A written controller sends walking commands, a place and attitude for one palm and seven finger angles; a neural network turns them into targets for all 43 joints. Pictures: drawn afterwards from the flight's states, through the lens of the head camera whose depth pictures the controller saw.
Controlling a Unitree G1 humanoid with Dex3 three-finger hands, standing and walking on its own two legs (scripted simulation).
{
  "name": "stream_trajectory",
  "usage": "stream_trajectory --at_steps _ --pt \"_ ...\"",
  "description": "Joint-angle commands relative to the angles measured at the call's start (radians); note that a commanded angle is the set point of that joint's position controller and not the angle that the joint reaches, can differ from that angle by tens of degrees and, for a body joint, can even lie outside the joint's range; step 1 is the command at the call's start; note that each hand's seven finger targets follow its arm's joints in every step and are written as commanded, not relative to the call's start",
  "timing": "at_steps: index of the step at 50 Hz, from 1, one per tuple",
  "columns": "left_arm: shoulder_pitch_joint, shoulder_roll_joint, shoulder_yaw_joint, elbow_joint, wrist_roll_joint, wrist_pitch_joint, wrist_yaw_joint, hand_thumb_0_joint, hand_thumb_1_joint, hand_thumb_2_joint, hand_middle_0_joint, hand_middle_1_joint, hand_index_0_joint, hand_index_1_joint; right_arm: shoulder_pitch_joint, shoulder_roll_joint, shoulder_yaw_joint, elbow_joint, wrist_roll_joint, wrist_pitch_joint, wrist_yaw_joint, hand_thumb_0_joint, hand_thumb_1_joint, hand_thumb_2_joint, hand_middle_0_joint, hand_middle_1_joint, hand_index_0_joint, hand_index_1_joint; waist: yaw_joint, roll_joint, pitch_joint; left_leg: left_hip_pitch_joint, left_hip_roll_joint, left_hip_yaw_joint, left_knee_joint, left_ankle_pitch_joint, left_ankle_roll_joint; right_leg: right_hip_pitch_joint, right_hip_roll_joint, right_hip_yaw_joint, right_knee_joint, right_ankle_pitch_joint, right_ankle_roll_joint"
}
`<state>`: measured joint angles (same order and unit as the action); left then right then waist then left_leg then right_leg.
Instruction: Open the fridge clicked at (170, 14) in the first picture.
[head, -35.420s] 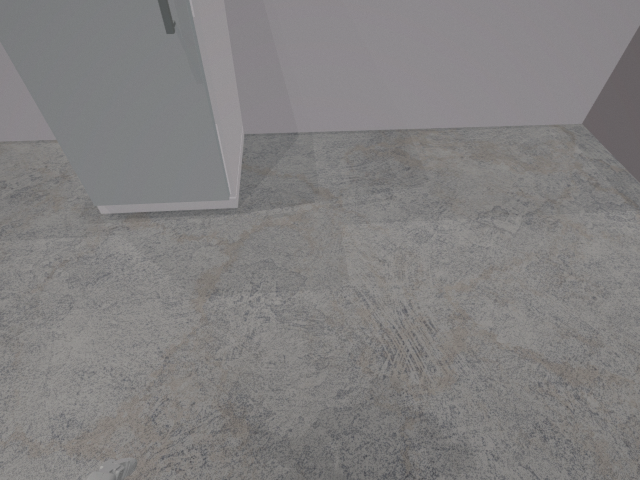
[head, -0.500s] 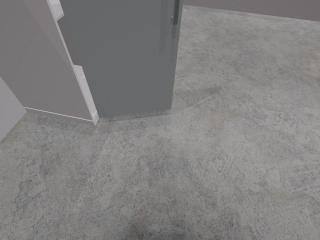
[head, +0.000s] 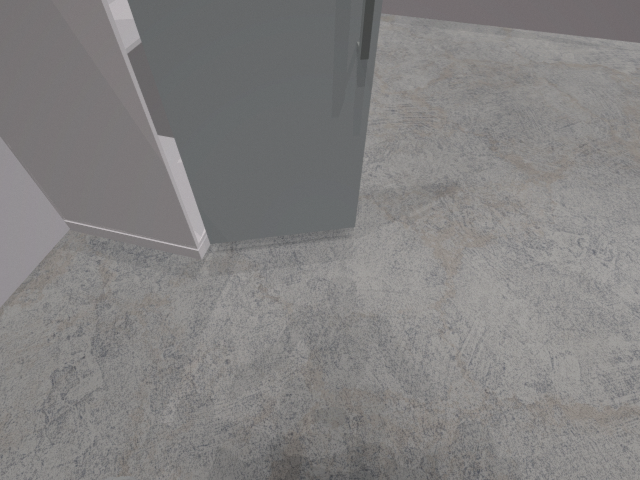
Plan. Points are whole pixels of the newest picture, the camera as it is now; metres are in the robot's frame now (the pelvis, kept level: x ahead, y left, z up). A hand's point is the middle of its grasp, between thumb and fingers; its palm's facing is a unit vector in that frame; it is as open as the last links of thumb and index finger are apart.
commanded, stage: look to check the result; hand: right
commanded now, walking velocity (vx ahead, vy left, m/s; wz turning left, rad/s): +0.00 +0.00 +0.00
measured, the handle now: out of the picture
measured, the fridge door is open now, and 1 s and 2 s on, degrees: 66 66 66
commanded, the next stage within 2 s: stand and wait in 0.40 s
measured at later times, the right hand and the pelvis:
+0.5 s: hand out of the picture +0.10 -0.24 -0.16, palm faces -0.07 +0.93 -0.35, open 7.4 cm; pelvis +0.01 +0.00 +0.00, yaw +1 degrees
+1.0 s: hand out of the picture +0.09 -0.24 -0.16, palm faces -0.08 +0.94 -0.34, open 7.4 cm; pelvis +0.00 +0.00 +0.00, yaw +1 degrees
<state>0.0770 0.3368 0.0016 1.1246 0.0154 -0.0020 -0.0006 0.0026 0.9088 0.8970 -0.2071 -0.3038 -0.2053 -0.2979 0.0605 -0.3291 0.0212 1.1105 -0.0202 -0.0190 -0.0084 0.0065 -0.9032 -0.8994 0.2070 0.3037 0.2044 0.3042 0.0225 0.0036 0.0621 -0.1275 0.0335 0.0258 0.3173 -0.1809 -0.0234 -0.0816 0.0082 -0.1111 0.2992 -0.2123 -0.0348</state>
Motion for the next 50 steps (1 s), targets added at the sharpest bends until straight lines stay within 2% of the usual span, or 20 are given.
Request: stream_trajectory --at_steps 1,2,4,8,10,13,16,18,19,21,29,33,35,39,42,46,49,50 --pt "-0.011 0.203 0.036 -0.050 -0.002 -0.019 0.015 0.000 0.900 0.900 -0.200 -0.300 -0.200 -0.300 -0.021 -0.213 -0.047 -0.055 0.006 -0.017 -0.015 0.000 -0.900 -0.900 0.200 0.300 0.200 0.300 -0.005 -0.011 -0.157 0.053 0.105 -0.091 -0.011 0.311 0.047 0.075 -0.156 0.120 -0.018 0.351 0.009" --pt "-0.012 0.204 0.036 -0.048 -0.002 -0.017 0.016 0.000 0.900 0.900 -0.200 -0.300 -0.200 -0.300 -0.020 -0.214 -0.047 -0.053 0.006 -0.017 -0.015 0.000 -0.900 -0.900 0.200 0.300 0.200 0.300 -0.004 -0.010 -0.142 0.047 0.104 -0.093 -0.017 0.301 0.047 0.070 -0.155 0.120 -0.019 0.335 0.010" --pt "-0.003 0.206 0.038 -0.047 -0.004 -0.017 0.017 0.000 0.900 0.900 -0.200 -0.300 -0.200 -0.300 -0.009 -0.216 -0.050 -0.048 0.005 -0.018 -0.015 0.000 -0.900 -0.900 0.200 0.300 0.200 0.300 -0.004 0.000 -0.155 0.053 0.103 -0.099 -0.018 0.314 0.050 0.080 -0.156 0.121 -0.014 0.339 0.009" --pt "-0.003 0.206 0.037 -0.037 -0.003 -0.016 0.017 0.000 0.900 0.900 -0.200 -0.300 -0.200 -0.300 -0.013 -0.216 -0.048 -0.040 0.007 -0.014 -0.012 0.000 -0.900 -0.900 0.200 0.300 0.200 0.300 -0.004 -0.008 -0.111 0.037 0.102 -0.101 -0.034 0.264 0.050 0.055 -0.157 0.117 -0.035 0.277 0.009" --pt "0.004 0.207 0.038 -0.035 -0.003 -0.016 0.016 0.000 0.900 0.900 -0.200 -0.300 -0.200 -0.300 -0.009 -0.219 -0.048 -0.037 0.006 -0.016 -0.013 0.000 -0.900 -0.900 0.200 0.300 0.200 0.300 -0.002 0.003 -0.135 0.047 0.103 -0.105 -0.037 0.269 0.050 0.067 -0.158 0.119 -0.031 0.272 0.008" --pt "0.001 0.208 0.038 -0.033 -0.003 -0.016 0.017 0.000 0.900 0.900 -0.200 -0.300 -0.200 -0.300 -0.011 -0.219 -0.047 -0.035 0.007 -0.015 -0.012 0.000 -0.900 -0.900 0.200 0.300 0.200 0.300 -0.002 0.001 -0.120 0.041 0.102 -0.104 -0.040 0.262 0.049 0.062 -0.158 0.117 -0.037 0.266 0.008" --pt "0.004 0.206 0.038 -0.029 -0.003 -0.017 0.016 0.000 0.900 0.900 -0.200 -0.300 -0.200 -0.300 -0.009 -0.221 -0.047 -0.034 0.007 -0.017 -0.013 0.000 -0.900 -0.900 0.200 0.300 0.200 0.300 -0.002 0.007 -0.133 0.048 0.105 -0.104 -0.039 0.278 0.049 0.070 -0.159 0.117 -0.034 0.276 0.008" --pt "-0.001 0.209 0.039 -0.031 -0.002 -0.017 0.016 0.000 0.900 0.900 -0.200 -0.300 -0.200 -0.300 -0.013 -0.220 -0.047 -0.034 0.007 -0.016 -0.012 0.000 -0.900 -0.900 0.200 0.300 0.200 0.300 -0.002 0.001 -0.106 0.036 0.104 -0.104 -0.043 0.268 0.049 0.059 -0.159 0.115 -0.040 0.267 0.009" --pt "0.002 0.209 0.039 -0.031 -0.004 -0.016 0.015 0.000 0.900 0.900 -0.200 -0.300 -0.200 -0.300 -0.008 -0.223 -0.048 -0.033 0.005 -0.017 -0.013 0.000 -0.900 -0.900 0.200 0.300 0.200 0.300 -0.003 0.014 -0.118 0.040 0.103 -0.107 -0.046 0.269 0.049 0.063 -0.158 0.120 -0.036 0.265 0.008" --pt "0.001 0.210 0.039 -0.032 -0.002 -0.018 0.016 0.000 0.900 0.900 -0.200 -0.300 -0.200 -0.300 -0.013 -0.222 -0.047 -0.034 0.007 -0.018 -0.013 0.000 -0.900 -0.900 0.200 0.300 0.200 0.300 -0.001 0.004 -0.126 0.047 0.104 -0.107 -0.039 0.289 0.049 0.070 -0.160 0.117 -0.037 0.287 0.009" --pt "0.000 0.210 0.038 -0.036 -0.003 -0.019 0.015 0.000 0.900 0.900 -0.200 -0.300 -0.200 -0.300 -0.015 -0.223 -0.049 -0.041 0.005 -0.018 -0.013 0.000 -0.900 -0.900 0.200 0.300 0.200 0.300 -0.003 0.004 -0.121 0.050 0.101 -0.106 -0.041 0.282 0.049 0.067 -0.160 0.115 -0.043 0.291 0.010" --pt "-0.006 0.211 0.037 -0.035 -0.001 -0.018 0.015 0.000 0.900 0.900 -0.200 -0.300 -0.200 -0.300 -0.022 -0.221 -0.047 -0.043 0.006 -0.016 -0.011 0.000 -0.900 -0.900 0.200 0.300 0.200 0.300 -0.004 0.010 -0.090 0.035 0.102 -0.107 -0.050 0.254 0.048 0.055 -0.160 0.119 -0.055 0.264 0.009" --pt "-0.002 0.209 0.036 -0.033 -0.002 -0.019 0.013 0.000 0.900 0.900 -0.200 -0.300 -0.200 -0.300 -0.019 -0.222 -0.047 -0.044 0.005 -0.017 -0.011 0.000 -0.900 -0.900 0.200 0.300 0.200 0.300 -0.002 -0.004 -0.104 0.042 0.103 -0.111 -0.054 0.240 0.048 0.059 -0.160 0.115 -0.057 0.244 0.010" --pt "0.001 0.210 0.036 -0.036 -0.004 -0.020 0.014 0.000 0.900 0.900 -0.200 -0.300 -0.200 -0.300 -0.016 -0.222 -0.048 -0.044 0.006 -0.018 -0.011 0.000 -0.900 -0.900 0.200 0.300 0.200 0.300 -0.003 0.011 -0.112 0.047 0.102 -0.109 -0.055 0.247 0.048 0.061 -0.159 0.121 -0.055 0.255 0.008" --pt "-0.001 0.209 0.037 -0.032 -0.002 -0.020 0.014 0.000 0.900 0.900 -0.200 -0.300 -0.200 -0.300 -0.020 -0.221 -0.047 -0.042 0.006 -0.016 -0.010 0.000 -0.900 -0.900 0.200 0.300 0.200 0.300 -0.002 0.004 -0.091 0.036 0.101 -0.109 -0.058 0.227 0.048 0.051 -0.159 0.121 -0.064 0.232 0.008" --pt "0.006 0.208 0.037 -0.028 -0.002 -0.021 0.015 0.000 0.900 0.900 -0.200 -0.300 -0.200 -0.300 -0.014 -0.219 -0.046 -0.041 0.007 -0.016 -0.011 0.000 -0.900 -0.900 0.200 0.300 0.200 0.300 -0.002 -0.006 -0.104 0.046 0.102 -0.109 -0.055 0.231 0.049 0.055 -0.160 0.119 -0.065 0.242 0.008" --pt "0.012 0.210 0.037 -0.030 -0.004 -0.022 0.017 0.000 0.900 0.900 -0.200 -0.300 -0.200 -0.300 -0.002 -0.221 -0.048 -0.038 0.007 -0.018 -0.012 0.000 -0.900 -0.900 0.200 0.300 0.200 0.300 -0.003 0.008 -0.129 0.057 0.103 -0.107 -0.051 0.263 0.050 0.071 -0.160 0.120 -0.054 0.272 0.007" --pt "0.010 0.208 0.038 -0.026 -0.004 -0.021 0.017 0.000 0.900 0.900 -0.200 -0.300 -0.200 -0.300 -0.007 -0.219 -0.047 -0.037 0.007 -0.017 -0.012 0.000 -0.900 -0.900 0.200 0.300 0.200 0.300 -0.001 -0.002 -0.117 0.050 0.104 -0.106 -0.053 0.252 0.049 0.068 -0.161 0.117 -0.058 0.261 0.008"
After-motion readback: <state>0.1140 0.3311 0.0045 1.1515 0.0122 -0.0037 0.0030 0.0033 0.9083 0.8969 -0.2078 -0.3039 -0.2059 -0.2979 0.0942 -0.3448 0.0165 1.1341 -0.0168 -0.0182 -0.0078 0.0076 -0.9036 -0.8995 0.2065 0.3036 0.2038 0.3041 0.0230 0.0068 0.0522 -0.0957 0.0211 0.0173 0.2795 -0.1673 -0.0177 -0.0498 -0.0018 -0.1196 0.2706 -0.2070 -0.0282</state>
